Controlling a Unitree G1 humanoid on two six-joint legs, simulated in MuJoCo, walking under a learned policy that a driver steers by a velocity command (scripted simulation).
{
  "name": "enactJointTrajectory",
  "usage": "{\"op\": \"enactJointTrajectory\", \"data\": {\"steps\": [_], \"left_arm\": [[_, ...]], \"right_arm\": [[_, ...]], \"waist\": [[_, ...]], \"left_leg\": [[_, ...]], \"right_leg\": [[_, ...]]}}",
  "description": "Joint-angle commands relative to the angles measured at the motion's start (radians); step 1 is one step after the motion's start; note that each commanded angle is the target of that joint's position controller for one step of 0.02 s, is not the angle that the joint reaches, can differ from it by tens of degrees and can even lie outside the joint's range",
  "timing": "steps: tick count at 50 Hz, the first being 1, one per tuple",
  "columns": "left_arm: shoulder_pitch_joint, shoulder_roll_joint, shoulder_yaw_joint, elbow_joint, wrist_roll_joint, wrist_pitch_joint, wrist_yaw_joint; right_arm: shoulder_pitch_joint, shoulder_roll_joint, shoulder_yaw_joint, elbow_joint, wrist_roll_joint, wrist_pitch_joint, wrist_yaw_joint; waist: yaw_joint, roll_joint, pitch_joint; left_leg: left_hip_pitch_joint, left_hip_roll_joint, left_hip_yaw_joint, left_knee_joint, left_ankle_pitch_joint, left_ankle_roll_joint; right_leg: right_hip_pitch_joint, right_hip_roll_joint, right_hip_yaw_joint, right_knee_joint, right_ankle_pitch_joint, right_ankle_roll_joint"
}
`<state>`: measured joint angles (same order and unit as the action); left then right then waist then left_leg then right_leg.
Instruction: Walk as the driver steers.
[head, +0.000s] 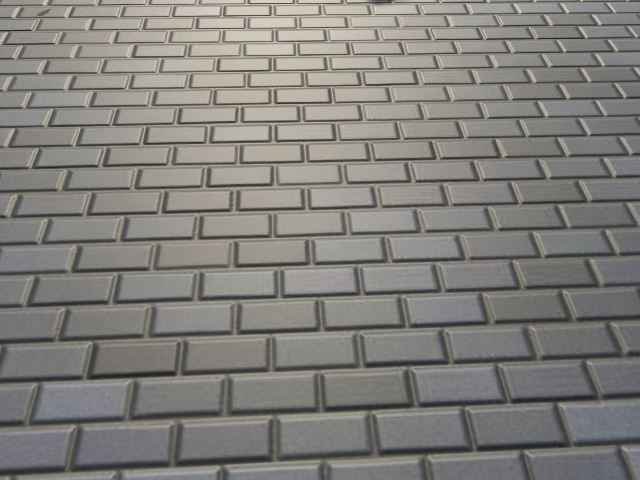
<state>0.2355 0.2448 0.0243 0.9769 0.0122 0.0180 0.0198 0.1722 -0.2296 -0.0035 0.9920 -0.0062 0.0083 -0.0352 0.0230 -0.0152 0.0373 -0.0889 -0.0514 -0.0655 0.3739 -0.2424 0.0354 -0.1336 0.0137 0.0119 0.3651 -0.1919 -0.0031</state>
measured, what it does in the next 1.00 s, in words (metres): shifts its weight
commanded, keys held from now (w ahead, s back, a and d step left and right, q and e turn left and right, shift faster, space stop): no key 0.70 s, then w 0.30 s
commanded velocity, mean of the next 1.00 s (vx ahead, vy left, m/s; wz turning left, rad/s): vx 0.07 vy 0.00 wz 0.01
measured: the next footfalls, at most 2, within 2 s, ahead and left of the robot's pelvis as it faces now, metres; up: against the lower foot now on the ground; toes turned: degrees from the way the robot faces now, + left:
left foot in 1.38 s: +0.35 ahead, +0.01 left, +0.00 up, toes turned +2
right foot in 1.68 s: +0.29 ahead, -0.17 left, +0.00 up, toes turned -1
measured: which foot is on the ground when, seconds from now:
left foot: down 0.00-0.98, up 1.00-1.00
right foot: down 0.00-1.00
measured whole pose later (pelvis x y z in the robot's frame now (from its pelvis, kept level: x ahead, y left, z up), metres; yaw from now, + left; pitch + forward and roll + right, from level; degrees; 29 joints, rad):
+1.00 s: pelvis +0.06 -0.03 -0.01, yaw +0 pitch +0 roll +0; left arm 0.30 0.18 0.02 1.07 0.02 -0.06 0.00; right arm 0.43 -0.20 -0.04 1.15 -0.01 -0.02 -0.03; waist -0.01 0.04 -0.01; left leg -0.11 -0.03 -0.07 0.54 -0.41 0.06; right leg -0.23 0.02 -0.07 0.53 -0.30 -0.07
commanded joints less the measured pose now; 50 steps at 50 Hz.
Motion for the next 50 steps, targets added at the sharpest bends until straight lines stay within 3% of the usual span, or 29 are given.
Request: {"op": "enactJointTrajectory", "data": {"steps": [1, 16, 35, 36, 39, 40, 42, 43, 45, 47, 48, 49, 50], "left_arm": [[0.015, 0.086, 0.014, 0.004, 0.001, -0.006, 0.004], [0.042, 0.057, -0.006, 0.120, 0.000, -0.010, 0.013], [0.082, 0.014, -0.019, 0.172, -0.002, -0.012, 0.022], [0.089, 0.007, -0.021, 0.175, 0.000, -0.012, 0.022], [0.075, 0.018, -0.009, 0.153, 0.011, -0.005, 0.014], [0.051, 0.011, -0.009, 0.136, 0.018, -0.005, 0.009], [0.018, -0.031, -0.017, 0.099, 0.032, -0.020, -0.003], [-0.006, -0.024, -0.015, 0.080, 0.033, -0.033, -0.006], [-0.013, -0.006, -0.007, 0.054, 0.024, -0.057, -0.017], [0.072, -0.022, -0.003, 0.065, 0.009, -0.077, -0.024], [0.174, -0.029, 0.003, 0.102, 0.002, -0.083, -0.022], [0.284, 0.001, 0.016, 0.136, 0.005, -0.089, -0.015], [0.418, 0.106, 0.044, 0.155, 0.014, -0.094, -0.006]], "right_arm": [[0.016, -0.120, -0.019, 0.002, 0.000, -0.010, -0.005], [0.082, -0.083, 0.001, 0.104, -0.001, -0.015, -0.007], [0.156, -0.032, 0.009, 0.151, -0.002, -0.017, -0.012], [0.166, -0.028, 0.009, 0.154, -0.003, -0.016, -0.012], [0.189, -0.081, -0.017, 0.147, -0.006, -0.002, -0.009], [0.219, -0.089, -0.025, 0.146, -0.008, 0.002, -0.007], [0.274, -0.108, -0.041, 0.153, -0.010, 0.000, -0.006], [0.278, -0.101, -0.045, 0.149, -0.012, -0.006, -0.004], [0.260, -0.109, -0.053, 0.135, -0.020, -0.021, 0.001], [0.202, -0.104, -0.058, 0.117, -0.007, -0.032, 0.005], [0.160, -0.091, -0.056, 0.100, -0.001, -0.036, 0.007], [0.125, -0.060, -0.049, 0.077, -0.005, -0.047, 0.010], [0.095, 0.021, -0.025, 0.038, 0.001, -0.062, 0.020]], "waist": [[-0.008, 0.041, 0.020], [-0.011, 0.020, 0.019], [-0.016, 0.014, 0.028], [-0.018, 0.017, 0.008], [-0.032, 0.078, 0.063], [-0.050, 0.097, 0.110], [-0.069, 0.169, 0.162], [-0.074, 0.159, 0.174], [-0.057, 0.133, 0.158], [0.003, 0.124, 0.141], [0.052, 0.097, 0.123], [0.094, 0.017, 0.100], [0.139, -0.233, 0.036]], "left_leg": [[-0.083, 0.133, -0.123, -0.100, 0.125, 0.029], [-0.094, 0.116, -0.106, -0.102, 0.109, 0.032], [-0.087, 0.110, -0.087, -0.071, 0.158, 0.029], [-0.081, 0.102, -0.086, -0.084, 0.067, 0.032], [-0.138, 0.101, -0.151, -0.107, -0.405, 0.092], [-0.143, 0.137, -0.216, -0.141, -0.530, 0.122], [-0.115, 0.268, -0.386, -0.224, -0.632, 0.196], [-0.120, 0.303, -0.424, -0.243, -0.587, 0.219], [-0.096, 0.306, -0.395, -0.229, -0.461, 0.222], [-0.189, 0.251, -0.289, -0.168, -0.360, 0.186], [-0.293, 0.198, -0.220, -0.099, -0.319, 0.156], [-0.416, 0.134, -0.136, 0.043, -0.254, 0.122], [-0.567, -0.005, 0.051, 0.381, -0.219, 0.068]], "right_leg": [[0.022, -0.082, 0.080, -0.039, 0.100, -0.016], [0.009, -0.093, 0.081, -0.033, 0.089, -0.017], [-0.013, -0.095, 0.081, -0.019, 0.103, -0.023], [-0.007, -0.085, 0.075, -0.021, 0.033, -0.024], [-0.115, -0.005, 0.019, 0.094, -0.315, -0.051], [-0.204, 0.014, 0.006, 0.153, -0.366, -0.056], [-0.324, 0.012, -0.061, 0.305, -0.281, -0.057], [-0.347, -0.014, -0.054, 0.350, -0.248, -0.060], [-0.353, -0.036, -0.043, 0.348, -0.267, -0.068], [-0.160, -0.016, -0.079, 0.182, -0.177, -0.081], [0.028, 0.020, -0.096, 0.085, -0.128, -0.082], [0.209, -0.025, -0.004, 0.014, -0.145, -0.087], [0.342, -0.261, 0.387, -0.181, -0.423, -0.146]]}}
